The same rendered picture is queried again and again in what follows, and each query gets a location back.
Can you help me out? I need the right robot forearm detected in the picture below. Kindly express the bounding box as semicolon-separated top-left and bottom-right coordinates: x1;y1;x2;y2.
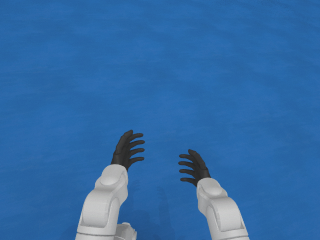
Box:
196;177;250;240

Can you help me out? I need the left robot thigh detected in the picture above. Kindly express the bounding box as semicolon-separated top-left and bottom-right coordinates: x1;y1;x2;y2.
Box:
113;224;137;240

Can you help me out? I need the left robot forearm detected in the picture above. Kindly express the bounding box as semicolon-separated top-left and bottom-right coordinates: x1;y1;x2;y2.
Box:
75;164;128;240

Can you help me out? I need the robot right hand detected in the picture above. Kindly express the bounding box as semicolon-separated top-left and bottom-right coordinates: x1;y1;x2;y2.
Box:
178;149;211;187

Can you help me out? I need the robot left hand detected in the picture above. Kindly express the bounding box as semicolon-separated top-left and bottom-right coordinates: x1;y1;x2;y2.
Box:
110;129;145;172

